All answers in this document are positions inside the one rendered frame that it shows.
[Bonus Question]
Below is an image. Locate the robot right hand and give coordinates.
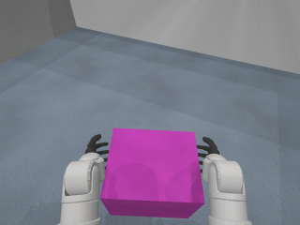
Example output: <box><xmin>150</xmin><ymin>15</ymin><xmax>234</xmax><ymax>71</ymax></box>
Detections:
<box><xmin>197</xmin><ymin>137</ymin><xmax>219</xmax><ymax>173</ymax></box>

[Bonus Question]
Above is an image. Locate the robot left hand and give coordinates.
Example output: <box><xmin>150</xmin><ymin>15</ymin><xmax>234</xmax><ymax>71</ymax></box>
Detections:
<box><xmin>85</xmin><ymin>134</ymin><xmax>109</xmax><ymax>170</ymax></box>

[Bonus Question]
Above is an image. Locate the left robot forearm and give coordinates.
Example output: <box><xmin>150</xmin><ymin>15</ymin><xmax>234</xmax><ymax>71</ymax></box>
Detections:
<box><xmin>57</xmin><ymin>152</ymin><xmax>106</xmax><ymax>225</ymax></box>

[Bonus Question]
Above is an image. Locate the right robot forearm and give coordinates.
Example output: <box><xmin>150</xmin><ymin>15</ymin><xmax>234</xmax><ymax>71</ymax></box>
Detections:
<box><xmin>202</xmin><ymin>154</ymin><xmax>252</xmax><ymax>225</ymax></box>

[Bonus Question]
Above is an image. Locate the carton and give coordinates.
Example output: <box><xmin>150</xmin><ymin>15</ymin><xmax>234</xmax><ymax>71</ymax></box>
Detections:
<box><xmin>100</xmin><ymin>127</ymin><xmax>205</xmax><ymax>218</ymax></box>

